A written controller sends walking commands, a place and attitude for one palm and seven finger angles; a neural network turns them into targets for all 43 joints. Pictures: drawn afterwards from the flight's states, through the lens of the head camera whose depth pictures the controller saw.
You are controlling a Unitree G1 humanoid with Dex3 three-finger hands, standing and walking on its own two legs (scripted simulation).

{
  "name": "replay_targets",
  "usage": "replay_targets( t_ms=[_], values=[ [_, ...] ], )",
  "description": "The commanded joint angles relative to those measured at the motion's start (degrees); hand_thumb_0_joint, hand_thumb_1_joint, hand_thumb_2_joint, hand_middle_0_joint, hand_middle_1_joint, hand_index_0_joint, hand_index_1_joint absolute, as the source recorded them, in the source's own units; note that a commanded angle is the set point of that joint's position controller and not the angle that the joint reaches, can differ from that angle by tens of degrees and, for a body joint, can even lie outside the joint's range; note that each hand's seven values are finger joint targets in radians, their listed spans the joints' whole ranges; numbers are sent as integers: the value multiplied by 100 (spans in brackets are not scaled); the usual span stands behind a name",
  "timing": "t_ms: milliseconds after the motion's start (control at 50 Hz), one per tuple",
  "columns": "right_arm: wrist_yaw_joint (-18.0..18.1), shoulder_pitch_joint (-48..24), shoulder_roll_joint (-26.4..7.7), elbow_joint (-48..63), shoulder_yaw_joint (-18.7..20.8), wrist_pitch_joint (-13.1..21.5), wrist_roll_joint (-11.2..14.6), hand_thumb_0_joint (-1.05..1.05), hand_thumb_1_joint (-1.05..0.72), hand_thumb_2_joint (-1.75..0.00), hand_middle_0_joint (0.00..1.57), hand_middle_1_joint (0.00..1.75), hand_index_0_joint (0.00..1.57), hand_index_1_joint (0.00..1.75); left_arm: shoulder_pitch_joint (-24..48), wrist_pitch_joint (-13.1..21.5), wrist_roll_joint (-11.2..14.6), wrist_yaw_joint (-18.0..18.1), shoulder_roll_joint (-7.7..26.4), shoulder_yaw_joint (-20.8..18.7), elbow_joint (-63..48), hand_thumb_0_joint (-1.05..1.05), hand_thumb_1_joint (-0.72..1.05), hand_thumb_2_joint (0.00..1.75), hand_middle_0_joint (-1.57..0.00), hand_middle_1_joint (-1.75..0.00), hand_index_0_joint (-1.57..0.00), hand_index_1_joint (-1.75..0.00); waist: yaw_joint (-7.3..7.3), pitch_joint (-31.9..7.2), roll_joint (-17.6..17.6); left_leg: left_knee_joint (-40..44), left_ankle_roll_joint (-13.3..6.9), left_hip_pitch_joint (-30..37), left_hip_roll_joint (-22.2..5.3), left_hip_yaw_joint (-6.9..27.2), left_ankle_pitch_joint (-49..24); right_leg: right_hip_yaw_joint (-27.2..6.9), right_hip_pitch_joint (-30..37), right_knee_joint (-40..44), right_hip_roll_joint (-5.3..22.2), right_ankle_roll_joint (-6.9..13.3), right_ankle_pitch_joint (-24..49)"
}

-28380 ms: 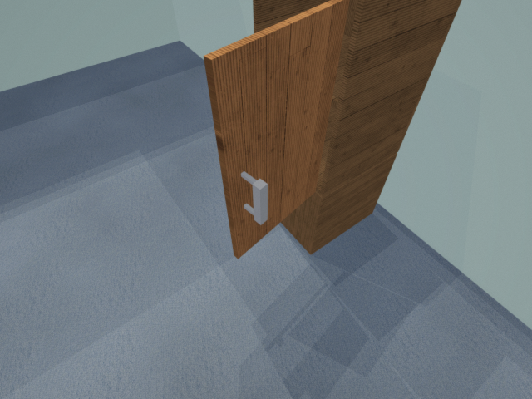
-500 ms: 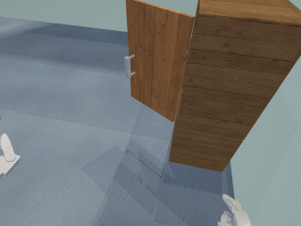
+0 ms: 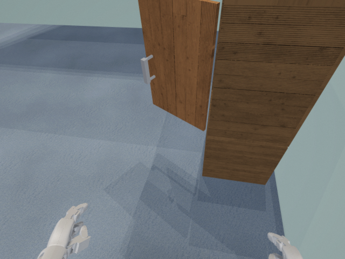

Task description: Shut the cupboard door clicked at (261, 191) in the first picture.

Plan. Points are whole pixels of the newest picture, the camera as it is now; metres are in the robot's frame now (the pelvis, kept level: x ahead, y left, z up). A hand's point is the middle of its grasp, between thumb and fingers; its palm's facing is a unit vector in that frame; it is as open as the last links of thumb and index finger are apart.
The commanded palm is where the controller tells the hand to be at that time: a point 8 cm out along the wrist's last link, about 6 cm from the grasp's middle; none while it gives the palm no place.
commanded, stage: let the arm hang, fingers relaxed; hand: left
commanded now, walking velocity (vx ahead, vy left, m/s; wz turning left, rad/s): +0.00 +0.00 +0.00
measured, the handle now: (148, 69) +0.94 +0.15 -0.07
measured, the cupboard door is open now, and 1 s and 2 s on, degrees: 61 61 61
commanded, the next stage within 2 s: look to check the result in 0.92 s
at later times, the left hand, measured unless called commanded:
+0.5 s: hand out of the picture -0.04 +0.20 -0.16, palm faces +0.00 -0.97 -0.25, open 7.4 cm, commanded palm none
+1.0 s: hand out of the picture +0.00 +0.19 -0.16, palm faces -0.01 -0.98 -0.21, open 7.4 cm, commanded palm none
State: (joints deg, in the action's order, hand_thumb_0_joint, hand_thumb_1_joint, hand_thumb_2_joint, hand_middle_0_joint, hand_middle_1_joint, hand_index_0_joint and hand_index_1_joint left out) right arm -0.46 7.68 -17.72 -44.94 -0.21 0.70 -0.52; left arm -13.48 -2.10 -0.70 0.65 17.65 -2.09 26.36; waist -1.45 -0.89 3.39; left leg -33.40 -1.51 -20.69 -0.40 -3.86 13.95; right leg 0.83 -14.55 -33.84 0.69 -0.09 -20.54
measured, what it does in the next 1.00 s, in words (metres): stands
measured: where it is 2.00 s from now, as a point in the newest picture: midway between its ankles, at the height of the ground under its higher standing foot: outside the picture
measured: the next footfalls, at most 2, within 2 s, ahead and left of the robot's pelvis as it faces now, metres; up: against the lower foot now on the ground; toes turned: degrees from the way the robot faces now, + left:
none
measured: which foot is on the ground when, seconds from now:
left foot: down 0.00-1.00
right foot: down 0.00-1.00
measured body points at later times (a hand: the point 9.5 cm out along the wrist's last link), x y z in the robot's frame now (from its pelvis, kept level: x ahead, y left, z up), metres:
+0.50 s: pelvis -0.01 +0.00 +0.01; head +0.00 +0.00 +0.46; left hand -0.04 +0.25 -0.14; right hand -0.01 -0.23 -0.15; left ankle +0.04 +0.10 -0.73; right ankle -0.03 -0.12 -0.73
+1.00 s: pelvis -0.01 +0.00 +0.02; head +0.00 +0.00 +0.46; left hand +0.00 +0.24 -0.14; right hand -0.01 -0.24 -0.14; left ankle +0.04 +0.10 -0.73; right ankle -0.03 -0.12 -0.73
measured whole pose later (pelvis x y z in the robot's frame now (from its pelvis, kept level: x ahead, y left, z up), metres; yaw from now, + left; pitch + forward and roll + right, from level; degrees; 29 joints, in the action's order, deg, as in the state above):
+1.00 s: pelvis -0.01 +0.00 +0.02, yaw -1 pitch -1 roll +0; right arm 1.3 14.8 -11.1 -64.0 0.9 -0.4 -0.8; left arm -15.3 0.0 -0.8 1.2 10.7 -0.5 64.7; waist -0.9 1.5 0.0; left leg -22.3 -1.4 -12.9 -0.7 -4.7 8.3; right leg 0.0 -7.1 -22.3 0.0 -0.1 -14.0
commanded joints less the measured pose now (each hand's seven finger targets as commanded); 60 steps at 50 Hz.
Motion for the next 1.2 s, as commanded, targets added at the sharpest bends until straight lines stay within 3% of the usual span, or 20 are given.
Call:
replay_targets(
  t_ms=[0,40,100,140,160,220,340,420,580,820,1000,1180],
  values=[
    [54,177,-571,112,144,-24,-110,0,-90,-90,20,30,20,30,-56,207,-54,47,625,-14,833,0,90,90,-20,-30,-20,-30,48,-363,-939,473,15,810,-438,682,-1406,-567,-45,788,611,350,1420],
    [76,158,-443,-172,90,-59,-113,0,-90,-90,20,30,20,30,-103,177,-28,67,454,44,1433,0,90,90,-20,-30,-20,-30,103,-309,-187,780,1,835,-506,725,-1353,-526,144,878,474,247,1092],
    [126,243,-334,-581,77,-88,-76,0,-90,-90,20,30,20,30,-271,204,-18,69,364,51,2195,0,90,90,-20,-30,-20,-30,135,-104,21,965,27,868,-491,711,-923,-567,221,1246,434,258,855],
    [164,386,-205,-804,112,-82,-93,0,-90,-90,20,30,20,30,-367,223,-22,73,206,-23,2514,0,90,90,-20,-30,-20,-30,129,-171,457,1057,7,890,-502,713,-718,-574,359,1377,450,313,888],
    [177,452,-174,-907,118,-82,-83,0,-90,-90,20,30,20,30,-399,235,-10,68,202,-14,2665,0,90,90,-20,-30,-20,-30,135,-156,474,1085,16,883,-505,705,-648,-574,407,1438,440,321,902],
    [208,670,-187,-1165,159,-84,-46,0,-90,-90,20,30,20,30,-449,267,0,66,172,24,3048,0,90,90,-20,-30,-20,-30,92,-57,23,1107,3,1064,-562,704,-647,-550,300,1615,463,331,891],
    [239,903,-137,-1542,175,-85,-26,0,-90,-90,20,30,20,30,-573,267,7,85,71,70,3552,0,90,90,-20,-30,-20,-30,79,336,-227,1362,-19,1041,-617,696,-303,-491,138,1726,421,310,625],
    [238,967,-68,-1638,188,-82,-20,0,-90,-90,20,30,20,30,-686,271,-2,102,38,77,3699,0,90,90,-20,-30,-20,-30,92,394,-470,1433,-34,1052,-598,673,-198,-508,87,1752,427,295,535],
    [228,970,-15,-1725,201,-86,-42,0,-90,-90,20,30,20,30,-724,245,-29,120,-46,63,3729,0,90,90,-20,-30,-20,-30,112,693,-331,1709,-38,839,-604,741,364,-505,-84,1695,369,254,320],
    [226,893,-32,-1700,223,-44,-43,0,-90,-90,20,30,20,30,-557,282,-38,112,16,19,3661,0,90,90,-20,-30,-20,-30,100,573,-280,1656,-12,932,-578,685,27,-497,21,1689,406,251,587],
    [236,744,-259,-1665,246,-3,-18,0,-90,-90,20,30,20,30,-414,325,-31,99,216,-18,3633,0,90,90,-20,-30,-20,-30,118,318,-283,1537,-36,1175,-627,651,-577,-508,235,1731,435,268,966],
    [223,479,-515,-1658,262,-1,-24,0,-90,-90,20,30,20,30,-116,337,-20,76,442,-21,3643,0,90,90,-20,-30,-20,-30,92,283,-367,1569,-23,1315,-660,685,-698,-539,312,1803,469,262,1037]
  ],
)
